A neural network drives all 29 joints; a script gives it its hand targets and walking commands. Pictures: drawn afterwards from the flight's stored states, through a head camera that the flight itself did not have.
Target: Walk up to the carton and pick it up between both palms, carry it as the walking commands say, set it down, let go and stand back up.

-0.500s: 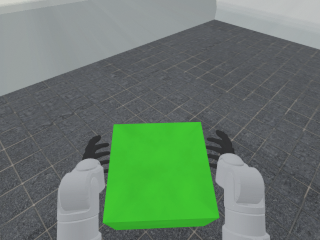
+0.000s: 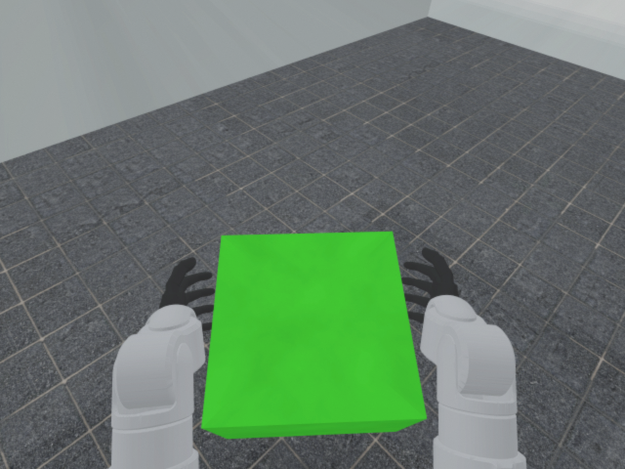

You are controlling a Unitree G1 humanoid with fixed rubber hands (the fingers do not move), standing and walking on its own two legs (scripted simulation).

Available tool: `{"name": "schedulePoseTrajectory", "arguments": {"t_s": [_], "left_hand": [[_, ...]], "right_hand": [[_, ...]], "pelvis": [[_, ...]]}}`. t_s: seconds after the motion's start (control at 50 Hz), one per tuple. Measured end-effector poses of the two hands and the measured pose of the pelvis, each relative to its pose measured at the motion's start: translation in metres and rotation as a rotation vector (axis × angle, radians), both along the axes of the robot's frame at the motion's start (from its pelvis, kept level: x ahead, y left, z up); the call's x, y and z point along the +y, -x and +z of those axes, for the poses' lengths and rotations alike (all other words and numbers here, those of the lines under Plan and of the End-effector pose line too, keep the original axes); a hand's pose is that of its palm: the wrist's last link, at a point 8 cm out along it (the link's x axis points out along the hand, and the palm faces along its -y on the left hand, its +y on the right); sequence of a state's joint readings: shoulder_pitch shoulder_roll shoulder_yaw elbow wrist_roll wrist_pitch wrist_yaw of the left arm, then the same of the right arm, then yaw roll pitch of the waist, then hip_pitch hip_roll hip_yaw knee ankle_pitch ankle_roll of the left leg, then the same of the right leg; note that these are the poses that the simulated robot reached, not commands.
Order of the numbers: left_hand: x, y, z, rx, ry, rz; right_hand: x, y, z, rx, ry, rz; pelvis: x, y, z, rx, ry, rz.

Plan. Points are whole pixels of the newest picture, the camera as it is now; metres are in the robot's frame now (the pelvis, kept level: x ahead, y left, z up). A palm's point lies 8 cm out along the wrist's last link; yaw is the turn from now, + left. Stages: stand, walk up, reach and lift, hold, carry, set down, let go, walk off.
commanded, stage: carry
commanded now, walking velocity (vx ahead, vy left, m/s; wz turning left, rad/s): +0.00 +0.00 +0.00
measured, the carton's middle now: (309, 335) +0.28 +0.00 +0.01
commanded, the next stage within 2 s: hold in 1.88 s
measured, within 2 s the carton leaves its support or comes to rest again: neither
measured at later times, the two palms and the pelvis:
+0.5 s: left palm (186, 319) +0.27 +0.15 +0.08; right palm (441, 309) +0.28 -0.16 +0.09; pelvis +0.00 -0.01 +0.00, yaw +0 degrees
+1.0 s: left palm (189, 324) +0.27 +0.15 +0.06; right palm (437, 310) +0.28 -0.16 +0.08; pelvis +0.01 -0.01 +0.00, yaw +0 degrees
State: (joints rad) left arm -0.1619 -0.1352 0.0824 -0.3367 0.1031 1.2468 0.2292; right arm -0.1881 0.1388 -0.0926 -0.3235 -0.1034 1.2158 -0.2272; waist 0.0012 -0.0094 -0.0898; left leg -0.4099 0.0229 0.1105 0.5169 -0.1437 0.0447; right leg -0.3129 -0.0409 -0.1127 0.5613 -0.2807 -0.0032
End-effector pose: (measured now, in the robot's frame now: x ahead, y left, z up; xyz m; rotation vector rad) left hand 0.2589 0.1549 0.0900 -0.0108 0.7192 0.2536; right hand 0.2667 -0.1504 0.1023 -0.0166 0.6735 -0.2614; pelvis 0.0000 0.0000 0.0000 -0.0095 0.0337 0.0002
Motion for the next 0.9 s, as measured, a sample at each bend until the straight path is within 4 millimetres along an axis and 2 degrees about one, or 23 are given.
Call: {"name": "schedulePoseTrajectory", "arguments": {"t_s": [0.9], "left_hand": [[-0.007, -0.011, -0.028, 0.000, 0.016, -0.006]], "right_hand": [[-0.008, -0.014, -0.024, -0.002, -0.003, 0.018]], "pelvis": [[-0.008, -0.006, -0.001, -0.007, 0.002, -0.003]]}}
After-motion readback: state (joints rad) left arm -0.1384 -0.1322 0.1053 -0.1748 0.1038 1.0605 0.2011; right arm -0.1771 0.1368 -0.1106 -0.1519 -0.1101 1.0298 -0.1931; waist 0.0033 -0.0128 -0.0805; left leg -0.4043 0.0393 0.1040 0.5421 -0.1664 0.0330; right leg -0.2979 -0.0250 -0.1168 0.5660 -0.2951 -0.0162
